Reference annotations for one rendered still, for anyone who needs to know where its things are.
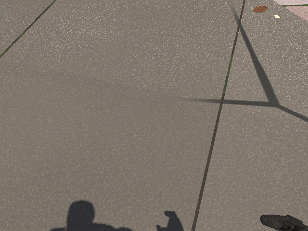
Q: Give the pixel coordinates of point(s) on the robot right hand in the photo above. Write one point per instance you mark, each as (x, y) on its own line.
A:
(283, 223)

